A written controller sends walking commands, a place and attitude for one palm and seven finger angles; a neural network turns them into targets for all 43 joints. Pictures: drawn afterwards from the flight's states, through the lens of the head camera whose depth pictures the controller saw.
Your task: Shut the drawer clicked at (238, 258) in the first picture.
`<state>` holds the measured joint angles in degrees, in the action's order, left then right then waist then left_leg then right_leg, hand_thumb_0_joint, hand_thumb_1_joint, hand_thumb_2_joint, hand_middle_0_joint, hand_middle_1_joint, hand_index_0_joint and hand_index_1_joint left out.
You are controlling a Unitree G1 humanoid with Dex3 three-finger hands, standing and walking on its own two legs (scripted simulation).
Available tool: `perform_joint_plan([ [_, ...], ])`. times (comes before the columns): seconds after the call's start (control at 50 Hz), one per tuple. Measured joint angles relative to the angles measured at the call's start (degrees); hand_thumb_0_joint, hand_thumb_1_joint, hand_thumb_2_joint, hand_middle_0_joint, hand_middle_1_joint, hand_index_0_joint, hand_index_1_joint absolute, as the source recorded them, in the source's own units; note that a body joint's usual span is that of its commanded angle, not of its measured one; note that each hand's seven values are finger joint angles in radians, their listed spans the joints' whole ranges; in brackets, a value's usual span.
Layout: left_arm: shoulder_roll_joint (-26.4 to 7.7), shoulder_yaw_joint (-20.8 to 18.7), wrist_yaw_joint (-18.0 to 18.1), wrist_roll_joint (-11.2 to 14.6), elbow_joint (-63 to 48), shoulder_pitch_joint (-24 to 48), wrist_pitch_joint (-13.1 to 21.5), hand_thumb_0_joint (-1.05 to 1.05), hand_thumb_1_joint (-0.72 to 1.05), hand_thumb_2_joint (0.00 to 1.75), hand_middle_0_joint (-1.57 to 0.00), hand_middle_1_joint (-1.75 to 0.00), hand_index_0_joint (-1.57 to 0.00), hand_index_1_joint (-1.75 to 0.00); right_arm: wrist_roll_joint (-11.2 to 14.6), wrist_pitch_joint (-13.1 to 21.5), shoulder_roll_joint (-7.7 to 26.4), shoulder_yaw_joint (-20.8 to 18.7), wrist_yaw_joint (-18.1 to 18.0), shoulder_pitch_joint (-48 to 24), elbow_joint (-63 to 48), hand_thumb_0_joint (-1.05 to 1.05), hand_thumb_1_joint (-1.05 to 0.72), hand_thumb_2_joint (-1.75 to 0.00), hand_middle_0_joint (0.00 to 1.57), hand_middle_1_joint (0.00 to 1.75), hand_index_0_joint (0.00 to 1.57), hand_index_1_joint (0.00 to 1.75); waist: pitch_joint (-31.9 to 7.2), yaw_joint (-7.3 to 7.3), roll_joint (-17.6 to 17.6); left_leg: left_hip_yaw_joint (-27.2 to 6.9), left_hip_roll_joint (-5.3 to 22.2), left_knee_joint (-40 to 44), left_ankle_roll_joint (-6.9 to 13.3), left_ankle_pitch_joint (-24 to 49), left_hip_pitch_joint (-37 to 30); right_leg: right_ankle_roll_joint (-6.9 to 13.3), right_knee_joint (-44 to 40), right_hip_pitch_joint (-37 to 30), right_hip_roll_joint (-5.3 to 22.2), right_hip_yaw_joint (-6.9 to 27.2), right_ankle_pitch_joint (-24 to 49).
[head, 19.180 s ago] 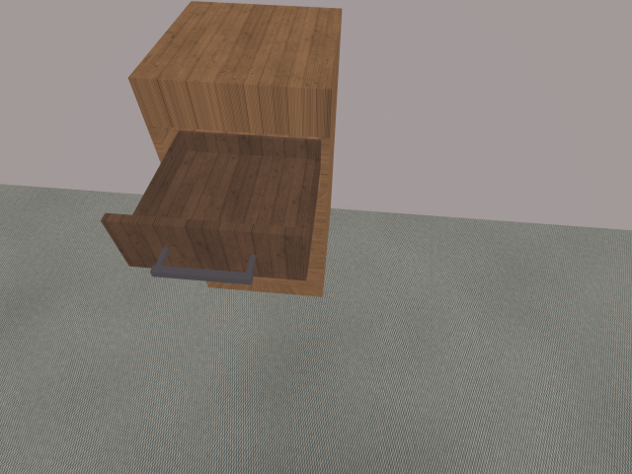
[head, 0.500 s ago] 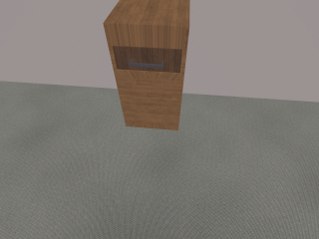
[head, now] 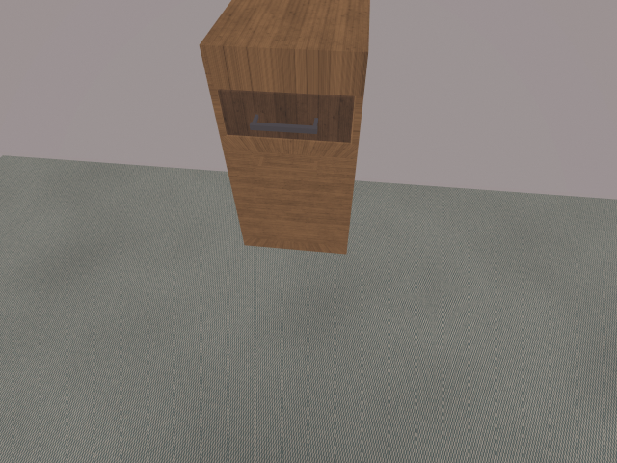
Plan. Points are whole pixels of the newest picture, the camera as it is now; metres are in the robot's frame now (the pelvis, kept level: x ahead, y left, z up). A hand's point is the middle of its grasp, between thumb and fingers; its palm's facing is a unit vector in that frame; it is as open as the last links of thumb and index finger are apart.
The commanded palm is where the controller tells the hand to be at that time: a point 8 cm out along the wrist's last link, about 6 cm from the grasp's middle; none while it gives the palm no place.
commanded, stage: look to check the result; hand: left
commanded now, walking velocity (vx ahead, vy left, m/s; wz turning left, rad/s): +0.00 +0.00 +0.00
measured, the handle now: (284, 123) +1.00 +0.13 -0.14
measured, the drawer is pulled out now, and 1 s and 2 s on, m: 0.00 0.00 0.00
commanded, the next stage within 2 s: stand and wait in 0.14 s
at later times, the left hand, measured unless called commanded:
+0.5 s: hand out of the picture +0.03 +0.19 -0.17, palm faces +0.02 -0.97 -0.25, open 7.4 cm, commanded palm none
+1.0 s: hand out of the picture +0.06 +0.21 -0.16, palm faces +0.01 -0.96 -0.29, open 7.4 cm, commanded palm none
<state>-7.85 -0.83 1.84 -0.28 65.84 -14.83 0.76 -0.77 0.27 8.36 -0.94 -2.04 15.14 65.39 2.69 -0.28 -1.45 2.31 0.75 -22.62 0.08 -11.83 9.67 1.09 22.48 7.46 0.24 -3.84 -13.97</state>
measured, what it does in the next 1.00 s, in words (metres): stands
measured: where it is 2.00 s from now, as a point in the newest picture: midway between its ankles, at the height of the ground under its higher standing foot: outside the picture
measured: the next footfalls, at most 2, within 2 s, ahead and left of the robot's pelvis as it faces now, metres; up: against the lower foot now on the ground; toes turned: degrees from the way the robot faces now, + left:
none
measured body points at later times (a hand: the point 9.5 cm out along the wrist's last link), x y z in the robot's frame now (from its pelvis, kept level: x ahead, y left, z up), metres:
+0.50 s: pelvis +0.01 -0.01 +0.00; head +0.02 -0.02 +0.45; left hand +0.03 +0.24 -0.15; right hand +0.02 -0.24 -0.16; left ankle +0.00 +0.12 -0.74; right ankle -0.02 -0.10 -0.74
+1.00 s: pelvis +0.01 -0.01 +0.00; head +0.02 -0.02 +0.45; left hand +0.06 +0.26 -0.14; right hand +0.04 -0.27 -0.15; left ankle +0.00 +0.12 -0.74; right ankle -0.02 -0.10 -0.74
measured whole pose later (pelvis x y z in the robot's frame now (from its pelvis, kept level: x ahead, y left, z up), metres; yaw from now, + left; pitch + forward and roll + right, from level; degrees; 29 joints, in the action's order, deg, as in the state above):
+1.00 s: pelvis +0.01 -0.01 +0.00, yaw +0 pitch -1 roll +0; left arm -13.8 -1.3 0.8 -0.3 65.0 -8.9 1.1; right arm -0.9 0.3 14.6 -1.1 -1.3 9.9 65.0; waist 3.1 -0.5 -1.6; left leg 2.2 1.5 -19.3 -0.8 -10.6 7.4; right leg 1.8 18.7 5.0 -0.7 -3.9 -12.6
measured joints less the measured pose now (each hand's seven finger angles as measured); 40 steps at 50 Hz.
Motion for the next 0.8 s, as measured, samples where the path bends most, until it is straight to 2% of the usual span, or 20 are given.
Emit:
perform_joint_plan([
  [0.8, -4.8, -0.51, -0.8, -0.02, -0.81, 4.81, 0.27, 0.0, 0.9, 0.9, -0.2, -0.3, -0.2, -0.3, -0.08, 0.06, 4.94, -0.15, 0.51, -3.91, -0.2, 0.0, -0.91, -0.9, 0.2, 0.3, 0.2, 0.3, 0.27, -0.26, -0.19, -0.2, 0.67, 2.65, -0.8, 0.8, -2.0, 0.66, -3.07, -2.18, -0.83, -0.17, 0.97],
])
